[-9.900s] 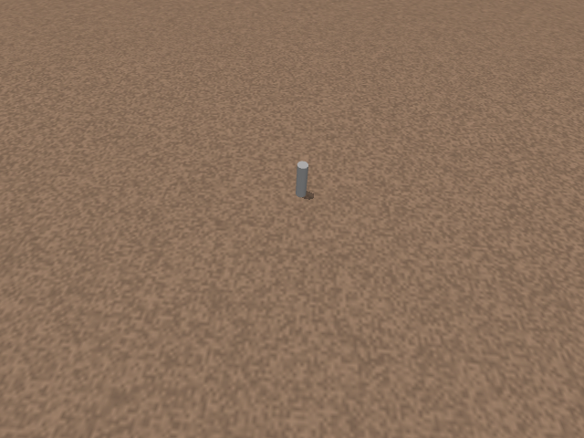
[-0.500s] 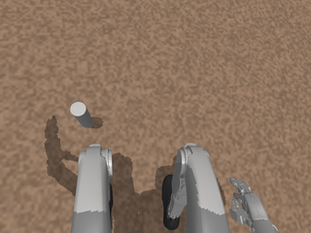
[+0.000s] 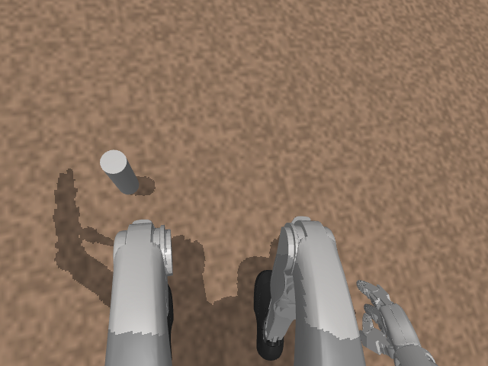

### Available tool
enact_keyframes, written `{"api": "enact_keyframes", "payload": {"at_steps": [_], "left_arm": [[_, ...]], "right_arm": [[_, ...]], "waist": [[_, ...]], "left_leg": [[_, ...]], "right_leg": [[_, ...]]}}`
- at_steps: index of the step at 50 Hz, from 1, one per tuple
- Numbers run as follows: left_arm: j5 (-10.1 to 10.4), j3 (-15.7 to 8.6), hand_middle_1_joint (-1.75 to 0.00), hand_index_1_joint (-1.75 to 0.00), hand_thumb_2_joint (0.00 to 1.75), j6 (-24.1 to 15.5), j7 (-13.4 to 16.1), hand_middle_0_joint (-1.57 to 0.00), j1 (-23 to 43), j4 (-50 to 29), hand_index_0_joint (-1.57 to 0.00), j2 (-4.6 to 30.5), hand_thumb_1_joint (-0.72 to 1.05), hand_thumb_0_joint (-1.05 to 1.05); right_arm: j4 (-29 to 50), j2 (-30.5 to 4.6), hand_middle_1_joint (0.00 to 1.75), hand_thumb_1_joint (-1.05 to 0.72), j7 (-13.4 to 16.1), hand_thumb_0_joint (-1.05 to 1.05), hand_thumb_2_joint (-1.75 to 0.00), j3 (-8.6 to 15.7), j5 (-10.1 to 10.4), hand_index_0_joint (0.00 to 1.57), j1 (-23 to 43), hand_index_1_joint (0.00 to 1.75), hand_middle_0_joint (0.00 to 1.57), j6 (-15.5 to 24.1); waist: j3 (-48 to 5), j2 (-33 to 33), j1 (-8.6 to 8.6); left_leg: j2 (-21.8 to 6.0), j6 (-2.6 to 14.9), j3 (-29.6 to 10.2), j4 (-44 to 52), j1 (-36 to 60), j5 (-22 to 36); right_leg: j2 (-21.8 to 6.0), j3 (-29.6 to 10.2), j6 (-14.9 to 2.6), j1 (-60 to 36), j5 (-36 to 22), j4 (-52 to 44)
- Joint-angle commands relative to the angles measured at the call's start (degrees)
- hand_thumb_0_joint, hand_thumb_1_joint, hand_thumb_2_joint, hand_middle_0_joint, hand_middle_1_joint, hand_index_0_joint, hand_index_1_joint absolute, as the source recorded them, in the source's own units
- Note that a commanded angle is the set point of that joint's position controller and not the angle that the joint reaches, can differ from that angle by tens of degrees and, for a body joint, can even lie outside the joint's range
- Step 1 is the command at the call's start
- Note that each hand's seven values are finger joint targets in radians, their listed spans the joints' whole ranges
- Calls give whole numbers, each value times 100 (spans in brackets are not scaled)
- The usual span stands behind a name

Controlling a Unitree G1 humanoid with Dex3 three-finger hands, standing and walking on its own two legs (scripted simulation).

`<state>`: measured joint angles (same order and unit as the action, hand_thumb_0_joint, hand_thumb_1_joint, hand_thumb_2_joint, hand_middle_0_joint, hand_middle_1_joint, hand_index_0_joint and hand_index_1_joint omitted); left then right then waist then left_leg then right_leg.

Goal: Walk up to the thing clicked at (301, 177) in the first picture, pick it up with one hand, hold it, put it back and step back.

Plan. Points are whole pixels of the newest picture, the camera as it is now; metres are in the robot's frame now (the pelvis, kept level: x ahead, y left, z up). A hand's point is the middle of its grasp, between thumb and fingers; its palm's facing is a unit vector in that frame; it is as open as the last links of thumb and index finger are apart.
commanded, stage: go down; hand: left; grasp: from the side
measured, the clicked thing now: (122, 174) +0.46 +0.23 -0.31
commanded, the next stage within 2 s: approach in 0.36 s
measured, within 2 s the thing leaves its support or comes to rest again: neither
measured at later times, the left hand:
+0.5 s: hand out of the picture +0.39 +0.41 -0.01, palm faces +0.14 -0.99 -0.08, open 17.4 cm
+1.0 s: hand (45, 176) +0.41 +0.34 -0.19, palm faces +0.10 -0.99 +0.04, open 17.5 cm
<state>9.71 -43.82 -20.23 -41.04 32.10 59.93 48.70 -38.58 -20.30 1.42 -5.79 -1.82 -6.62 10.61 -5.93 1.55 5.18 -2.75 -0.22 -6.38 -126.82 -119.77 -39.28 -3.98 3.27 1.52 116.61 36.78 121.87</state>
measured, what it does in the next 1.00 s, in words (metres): lowers itself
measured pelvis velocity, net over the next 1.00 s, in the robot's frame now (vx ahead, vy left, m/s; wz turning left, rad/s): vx -0.01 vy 0.01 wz -0.09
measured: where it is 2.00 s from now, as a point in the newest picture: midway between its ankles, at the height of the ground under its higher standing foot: (214, 336)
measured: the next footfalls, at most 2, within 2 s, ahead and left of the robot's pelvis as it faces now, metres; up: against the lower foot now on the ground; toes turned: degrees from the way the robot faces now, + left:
none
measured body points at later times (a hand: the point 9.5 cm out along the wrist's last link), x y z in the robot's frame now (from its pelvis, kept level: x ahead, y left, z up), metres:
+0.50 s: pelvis +0.00 +0.00 -0.02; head +0.20 +0.08 +0.37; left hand +0.38 +0.46 +0.00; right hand +0.15 -0.28 -0.11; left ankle +0.08 +0.13 -0.36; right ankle +0.11 -0.14 -0.36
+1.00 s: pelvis -0.01 +0.01 -0.08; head +0.23 +0.13 +0.28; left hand +0.40 +0.39 -0.19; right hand +0.15 -0.27 -0.14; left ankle +0.08 +0.13 -0.36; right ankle +0.11 -0.14 -0.36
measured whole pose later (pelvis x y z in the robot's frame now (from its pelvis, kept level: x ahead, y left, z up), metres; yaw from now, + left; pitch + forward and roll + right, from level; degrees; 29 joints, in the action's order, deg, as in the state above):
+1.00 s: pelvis -0.01 +0.01 -0.08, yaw -5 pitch +22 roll -11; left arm 12.6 -44.0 -42.0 -38.9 35.9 74.4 50.5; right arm -35.8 -22.1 -2.3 -16.4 -9.8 2.4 8.5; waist 7.8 9.9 11.1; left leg -2.5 -0.3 -13.1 -144.7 -128.2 -40.2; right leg -1.7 6.8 2.6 122.5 35.3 135.0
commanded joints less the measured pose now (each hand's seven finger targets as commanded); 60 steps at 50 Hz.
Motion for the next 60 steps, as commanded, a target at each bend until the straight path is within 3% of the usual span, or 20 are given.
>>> {"api": "enact_keyframes", "payload": {"at_steps": [1,4,10,12,15,18,19,23,24,26,29,34,38,43,48,49,53,55,57,60], "left_arm": [[179,-411,-7,-7,7,-347,27,-5,1123,-1003,-4,2456,-55,0],[185,-390,-6,-7,8,-342,4,-5,1075,-909,-4,2451,-54,0],[184,-434,-6,-7,8,-380,-35,-5,1325,-952,-3,2576,-53,0],[205,-509,-6,-7,8,-403,-39,-5,1324,-1011,-3,2708,-53,0],[231,-473,-6,-7,8,-421,-91,-5,1359,-913,-4,2649,-53,0],[230,-535,-7,-8,8,-430,-115,-5,1305,-924,-4,2792,-55,0],[228,-513,-6,-7,8,-431,-125,-5,1307,-837,-4,2751,-54,0],[266,-554,-11,-15,14,-448,-148,-8,1312,-869,-4,2773,-56,0],[273,-604,-7,-10,6,-464,-158,-8,1307,-823,-5,2842,-58,0],[318,-594,-8,-10,4,-513,-217,-8,1135,-580,-5,2668,-57,0],[487,-495,-8,-10,4,-753,-285,-8,1303,-293,-6,2375,-60,0],[668,-283,-9,-10,4,-1315,-298,-8,1440,269,-6,2106,-60,0],[654,-262,-9,-10,5,-1717,-145,-8,1516,557,-6,2182,-57,0],[497,-392,-8,-10,5,-2250,86,-8,1471,453,-5,2483,-57,0],[411,-140,-10,-12,7,-2757,286,-7,1467,311,-4,2108,-58,0],[402,-157,-10,-12,7,-2835,358,-7,1504,318,-5,2194,-59,0],[416,281,-10,-12,7,-3118,620,-7,1380,666,-5,1473,-61,0],[374,244,-8,-9,2,-3314,812,-7,1330,757,-6,1617,-61,0],[326,420,-8,-9,1,-3466,1008,-7,1353,992,-7,1347,-61,0],[281,371,-9,-9,1,-3720,1363,-8,1276,1058,-7,1362,-61,0]], "right_arm": [[320,-1346,30,-92,109,0,-91,497,15,20,-678,30,20,139],[305,-1348,30,-92,104,0,-91,468,-2,20,-641,30,20,130],[310,-1406,30,-91,92,0,-91,478,6,20,-669,30,20,126],[327,-1431,30,-91,83,0,-91,449,6,20,-665,30,20,126],[326,-1429,30,-91,86,0,-91,430,-1,20,-637,30,20,120],[312,-1445,30,-92,86,0,-91,418,-10,20,-660,30,20,112],[297,-1451,30,-91,89,0,-91,401,-8,20,-673,30,20,107],[325,-1451,30,-92,75,0,-91,378,-21,20,-639,30,20,111],[314,-1459,30,-90,70,0,-90,362,-26,20,-681,30,20,98],[310,-1506,30,-91,62,0,-90,337,-33,20,-631,30,20,101],[333,-1532,30,-91,33,0,-90,255,-70,20,-570,30,20,129],[372,-1603,30,-91,-23,0,-90,89,-196,20,-372,30,20,188],[426,-1740,30,-90,-88,0,-90,-69,-352,20,-185,30,20,157],[437,-1836,30,-91,-173,0,-90,-305,-617,20,22,30,20,2],[414,-1958,30,-92,-255,0,-91,-475,-866,20,348,30,20,-198],[440,-1962,30,-92,-270,0,-91,-537,-905,20,411,30,20,-231],[406,-1972,30,-93,-333,0,-91,-700,-1051,20,631,30,20,-337],[469,-2040,30,-94,-345,0,-91,-793,-1138,20,810,30,20,-369],[479,-2015,30,-94,-393,0,-91,-905,-1198,20,867,30,20,-414],[554,-2085,30,-94,-474,0,-91,-1004,-1279,20,1061,30,20,-463]], "waist": [[-3401,-1341,-220],[-3294,-1416,-251],[-3267,-1490,-125],[-3275,-1503,-207],[-3285,-1518,-111],[-3394,-1589,-208],[-3296,-1617,-113],[-3295,-1497,-120],[-3295,-1471,-87],[-3076,-1510,-79],[-2797,-1313,152],[-2491,-1043,337],[-2417,-1219,363],[-2747,-1812,345],[-2607,-2266,551],[-2593,-2293,598],[-2197,-2126,826],[-2089,-2061,825],[-1877,-1888,945],[-1650,-1826,890]], "left_leg": [[134,144,217,1754,2607,696],[131,151,241,1739,2492,560],[115,148,157,1718,2488,302],[113,145,156,1711,2493,323],[122,148,173,1620,2437,409],[133,140,203,1547,2523,575],[122,137,152,1573,2479,548],[124,154,198,1483,2362,556],[138,155,226,1425,2294,642],[116,129,123,1429,2375,717],[102,133,62,1216,2134,656],[92,167,94,839,1674,320],[37,94,-11,645,1735,321],[-13,-26,-46,291,2162,1068],[-89,-115,-201,172,2455,1104],[-88,-116,-221,132,2367,1043],[-100,-117,-287,-107,2099,904],[-93,-107,-323,-237,1955,908],[-95,-100,-371,-319,1782,827],[-109,-115,-442,-324,1706,621]], "right_leg": [[274,203,-343,-1475,-526,-1127],[279,204,-341,-1505,-433,-1089],[282,249,-329,-1270,-275,-1017],[285,258,-330,-1304,-285,-970],[284,260,-332,-1280,-341,-934],[283,230,-348,-1264,-449,-894],[278,273,-343,-1241,-440,-848],[299,265,-331,-1338,-436,-866],[301,266,-327,-1392,-480,-877],[305,323,-344,-1150,-545,-740],[331,383,-330,-1024,-514,-646],[396,477,-302,-995,-257,-533],[436,617,-314,-837,-292,-248],[471,716,-326,-1039,-855,131],[504,891,-322,-885,-911,388],[525,935,-320,-919,-875,426],[556,1049,-297,-896,-891,507],[577,1096,-283,-991,-945,554],[596,1151,-263,-1047,-940,568],[633,1248,-241,-1028,-789,585]]}}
